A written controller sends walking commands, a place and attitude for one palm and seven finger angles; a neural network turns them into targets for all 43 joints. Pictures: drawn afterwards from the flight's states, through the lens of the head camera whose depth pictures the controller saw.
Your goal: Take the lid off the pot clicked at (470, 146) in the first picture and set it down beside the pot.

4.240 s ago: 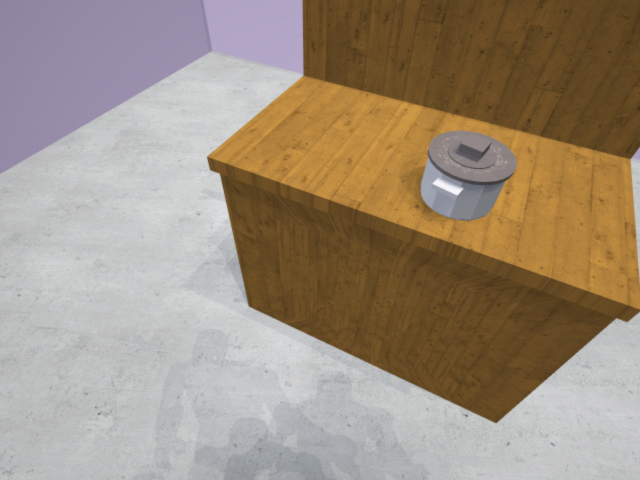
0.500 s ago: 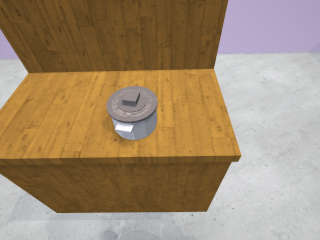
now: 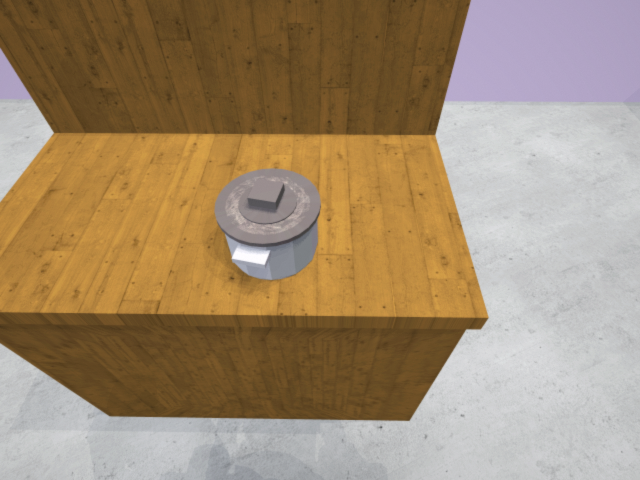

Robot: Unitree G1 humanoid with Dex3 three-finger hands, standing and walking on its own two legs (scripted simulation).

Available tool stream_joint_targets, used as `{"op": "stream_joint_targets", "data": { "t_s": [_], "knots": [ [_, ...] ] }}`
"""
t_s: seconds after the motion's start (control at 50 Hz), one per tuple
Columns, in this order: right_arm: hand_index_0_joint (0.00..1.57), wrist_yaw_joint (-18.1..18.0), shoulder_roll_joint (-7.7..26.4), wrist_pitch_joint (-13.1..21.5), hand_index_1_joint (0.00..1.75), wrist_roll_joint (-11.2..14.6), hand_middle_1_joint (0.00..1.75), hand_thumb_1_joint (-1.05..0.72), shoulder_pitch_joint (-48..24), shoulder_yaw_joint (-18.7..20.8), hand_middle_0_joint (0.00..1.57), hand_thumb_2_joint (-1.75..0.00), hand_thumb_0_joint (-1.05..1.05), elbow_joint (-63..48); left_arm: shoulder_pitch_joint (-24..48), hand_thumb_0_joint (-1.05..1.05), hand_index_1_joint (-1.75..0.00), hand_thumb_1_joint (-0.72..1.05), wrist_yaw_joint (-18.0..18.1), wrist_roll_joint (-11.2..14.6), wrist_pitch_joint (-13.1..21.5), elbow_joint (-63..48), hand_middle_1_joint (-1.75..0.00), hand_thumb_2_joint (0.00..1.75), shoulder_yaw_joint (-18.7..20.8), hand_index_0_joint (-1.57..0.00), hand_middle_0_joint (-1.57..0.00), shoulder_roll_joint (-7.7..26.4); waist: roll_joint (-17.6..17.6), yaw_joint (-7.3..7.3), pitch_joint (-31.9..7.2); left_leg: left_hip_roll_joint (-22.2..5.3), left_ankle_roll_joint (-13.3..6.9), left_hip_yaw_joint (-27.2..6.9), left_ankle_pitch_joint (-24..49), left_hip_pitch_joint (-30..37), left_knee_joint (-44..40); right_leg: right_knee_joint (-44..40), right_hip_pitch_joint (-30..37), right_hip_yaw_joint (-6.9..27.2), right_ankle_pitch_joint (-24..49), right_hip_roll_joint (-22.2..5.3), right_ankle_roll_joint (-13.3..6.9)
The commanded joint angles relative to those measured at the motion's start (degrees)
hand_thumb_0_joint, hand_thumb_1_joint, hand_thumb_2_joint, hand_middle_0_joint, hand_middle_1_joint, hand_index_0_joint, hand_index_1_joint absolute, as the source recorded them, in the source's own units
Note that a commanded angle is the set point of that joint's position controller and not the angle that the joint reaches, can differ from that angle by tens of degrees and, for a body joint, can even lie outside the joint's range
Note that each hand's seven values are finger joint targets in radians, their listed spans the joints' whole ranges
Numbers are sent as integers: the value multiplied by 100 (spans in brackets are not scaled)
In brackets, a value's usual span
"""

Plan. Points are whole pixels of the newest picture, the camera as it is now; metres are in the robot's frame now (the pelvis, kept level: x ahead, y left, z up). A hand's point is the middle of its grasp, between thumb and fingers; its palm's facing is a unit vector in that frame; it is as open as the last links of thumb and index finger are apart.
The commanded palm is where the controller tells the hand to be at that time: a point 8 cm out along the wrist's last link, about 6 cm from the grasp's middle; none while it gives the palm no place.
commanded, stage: look again from close up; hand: left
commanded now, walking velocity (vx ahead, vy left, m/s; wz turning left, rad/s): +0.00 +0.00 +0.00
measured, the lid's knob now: (266, 194) +0.50 +0.12 +0.06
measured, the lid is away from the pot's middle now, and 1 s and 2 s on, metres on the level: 0.00 0.00 0.00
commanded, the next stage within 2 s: lift the closed hand beside the body in 0.50 s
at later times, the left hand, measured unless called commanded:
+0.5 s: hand out of the picture +0.01 +0.17 -0.17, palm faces +0.01 -0.98 -0.21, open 7.4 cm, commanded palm none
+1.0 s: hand out of the picture +0.12 +0.19 -0.06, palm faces +0.23 -0.94 -0.24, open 4.5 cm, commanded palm +0.08 +0.24 -0.03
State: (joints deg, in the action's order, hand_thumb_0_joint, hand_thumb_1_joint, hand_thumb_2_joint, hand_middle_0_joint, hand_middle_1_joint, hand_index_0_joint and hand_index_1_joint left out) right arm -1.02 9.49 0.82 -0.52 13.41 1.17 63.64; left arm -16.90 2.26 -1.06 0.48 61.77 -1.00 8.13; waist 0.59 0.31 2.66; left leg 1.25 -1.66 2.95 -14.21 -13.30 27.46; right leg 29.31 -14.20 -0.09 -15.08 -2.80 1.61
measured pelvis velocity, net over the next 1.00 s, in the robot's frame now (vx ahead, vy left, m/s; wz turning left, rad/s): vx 0.00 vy -0.01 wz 0.03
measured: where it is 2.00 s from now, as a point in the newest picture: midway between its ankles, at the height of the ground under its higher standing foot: outside the picture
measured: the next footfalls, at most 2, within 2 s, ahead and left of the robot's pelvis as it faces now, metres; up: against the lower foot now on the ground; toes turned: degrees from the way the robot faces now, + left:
none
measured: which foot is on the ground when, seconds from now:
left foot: down 0.00-1.00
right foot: down 0.00-1.00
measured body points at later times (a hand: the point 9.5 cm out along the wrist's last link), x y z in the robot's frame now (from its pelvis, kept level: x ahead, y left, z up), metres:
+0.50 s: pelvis +0.01 +0.00 +0.00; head +0.03 -0.01 +0.45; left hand +0.01 +0.22 -0.15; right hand +0.00 -0.21 -0.17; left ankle +0.00 +0.10 -0.74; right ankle +0.00 -0.14 -0.74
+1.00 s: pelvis +0.00 -0.01 +0.00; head -0.01 -0.01 +0.45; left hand +0.11 +0.24 -0.04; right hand +0.23 -0.25 -0.03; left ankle +0.01 +0.10 -0.74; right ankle +0.00 -0.14 -0.74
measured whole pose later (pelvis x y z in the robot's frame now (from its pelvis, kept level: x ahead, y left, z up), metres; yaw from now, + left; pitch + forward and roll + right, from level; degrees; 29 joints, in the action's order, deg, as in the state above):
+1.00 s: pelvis +0.00 -0.01 +0.00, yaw +2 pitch -2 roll +0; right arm -2.0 13.9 11.2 1.9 7.1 2.2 31.7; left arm -31.3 4.2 0.8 2.4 8.6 3.1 10.4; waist -0.2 1.8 -0.4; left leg 0.1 -0.5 0.6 -15.6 -13.1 30.3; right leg 30.4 -12.4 -2.5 -16.3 -1.8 0.4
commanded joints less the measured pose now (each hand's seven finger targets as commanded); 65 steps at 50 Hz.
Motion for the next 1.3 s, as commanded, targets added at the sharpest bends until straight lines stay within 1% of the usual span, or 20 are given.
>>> {"op": "stream_joint_targets", "data": {
  "t_s": [0.0,0.48,0.56,0.58,0.6,0.62,0.64,0.66,0.68,0.72,0.74,0.78,0.8,0.84,0.86,0.94,1.0,1.08,1.14,1.28],
  "knots": [
    [20,-8,396,94,30,2,30,-90,316,35,20,-90,0,-165,-384,0,-30,90,72,13,115,-162,-30,90,132,-20,-20,680,-23,-30,-88,-655,-55,-670,917,340,-466,-537,-181,393,724,-399,-323],
    [20,-18,256,82,30,17,30,-90,665,-6,20,-90,0,14,-452,0,-30,90,56,22,112,-123,-30,90,138,-20,-20,639,-172,-23,50,-661,-50,-637,797,281,-568,-654,-88,408,711,-432,-343],
    [20,-22,224,75,30,18,30,-90,687,-10,20,-90,0,25,-505,0,-30,90,56,21,108,-101,-30,90,135,-20,-20,605,-18,-15,130,-674,-50,-623,675,243,-590,-695,-140,393,596,-426,-346],
    [20,0,573,106,30,39,30,-90,203,-9,20,-90,0,-413,-640,0,-30,90,226,-46,184,115,-30,90,165,-20,-20,768,-955,93,61,-753,108,-481,1156,-231,414,-630,246,408,2227,-498,-246],
    [20,-24,1351,1093,30,420,30,-90,46,31,20,-90,0,-2277,3197,0,-35,90,252,564,1123,-6819,-35,90,170,-24,-24,1588,72,1,-2601,-179,120,-589,1094,1084,-447,-255,881,48,1752,-121,-313],
    [20,-295,1045,1477,30,399,30,-90,-338,-91,20,-90,0,-2089,798,0,-40,90,561,182,712,-5801,-40,90,305,-29,-29,1470,1218,145,-2494,-360,100,-471,1258,1378,-479,-75,461,-16,993,87,-448],
    [20,-244,895,1540,30,512,30,-90,-442,-77,20,-90,0,-2045,-386,0,-44,90,724,324,-10,-5210,-44,90,-287,-33,-33,452,1177,119,-1555,-310,232,-527,842,825,-527,-222,194,-331,591,64,-344],
    [20,-216,970,1637,30,438,30,-90,-383,-98,20,-90,0,-1946,-398,0,-49,90,676,265,-168,-5035,-49,90,-547,-38,-38,60,669,-9,-743,-244,174,-558,474,576,-602,-446,166,-397,547,135,-329],
    [20,-182,978,1671,30,342,30,-90,-428,-56,20,-90,0,-2012,-552,0,-54,90,672,133,-173,-4508,-54,90,-419,-42,-42,108,45,-70,-62,-229,113,-615,270,311,-603,-544,-41,-501,378,170,-284],
    [20,-59,1054,1528,30,227,30,-90,-454,184,20,-90,0,-2214,-1476,0,-64,90,545,30,-164,-3567,-64,90,30,-51,-51,206,-802,131,297,-224,95,-590,235,-173,-577,-568,-193,-597,106,200,-260],
    [20,-5,1045,1472,30,233,30,-90,-583,254,20,-90,0,-2438,-2103,0,-68,90,492,76,-71,-3681,-68,90,377,-55,-55,420,-839,322,132,-234,142,-516,210,-235,-598,-571,18,-595,24,170,-284],
    [20,33,989,1459,30,240,30,-90,-794,221,20,-90,0,-3004,-1908,0,-78,90,392,137,183,-5042,-78,90,609,-64,-64,770,-497,379,-47,-153,172,-390,107,-198,-623,-522,217,-466,-69,145,-297],
    [20,18,958,1466,30,245,30,-90,-843,196,20,-90,0,-3218,-1771,0,-83,90,373,144,268,-5482,-83,90,639,-68,-68,844,-251,335,-78,-122,156,-335,50,-138,-606,-528,212,-410,-73,147,-298],
    [20,-33,923,1350,30,262,30,-90,-845,235,20,-90,0,-3418,-1905,0,-92,90,369,174,331,-5500,-92,90,957,-77,-77,1019,-326,257,128,-129,149,-272,-44,-226,-492,-598,68,-385,-105,160,-291],
    [20,-45,893,1284,30,265,30,-90,-858,215,20,-90,0,-3564,-1955,0,-97,90,316,181,360,-5537,-97,90,792,-82,-82,820,-326,217,300,-98,143,-228,-139,-304,-451,-609,-65,-369,-164,176,-278],
    [20,-117,880,1183,30,230,30,-90,-727,178,20,-90,0,-3909,-1408,0,-116,90,262,212,557,-6526,-116,90,833,-99,-99,955,290,71,-60,-38,98,-176,-118,-89,-256,-598,-194,-306,-3,181,-255],
    [20,-218,861,1148,30,169,30,-90,-665,145,20,-90,0,-4009,-1416,0,-131,90,279,232,552,-6842,-131,90,860,-112,-112,942,176,70,-444,-13,50,-152,201,47,-119,-516,-86,-295,337,200,-240],
    [20,-298,864,1084,30,134,30,-90,-681,86,20,-90,0,-4057,-1201,0,-150,90,296,203,487,-7114,-150,90,816,-130,-130,965,171,17,-552,-6,30,-195,366,109,-4,-458,-118,-326,540,201,-219],
    [20,-350,839,1053,30,118,30,-90,-722,70,20,-90,0,-4008,-1543,0,-150,90,338,191,401,-7178,-150,90,1106,-130,-130,1172,267,132,-728,-23,30,-211,643,209,35,-407,51,-353,781,197,-237],
    [20,-389,783,1032,30,109,30,-90,-891,39,20,-90,0,-3895,-1814,0,-150,90,324,172,322,-7329,-150,90,1213,-130,-130,1213,-70,217,-695,-77,12,-269,1020,216,-9,-349,209,-423,1038,156,-215]
  ]
}}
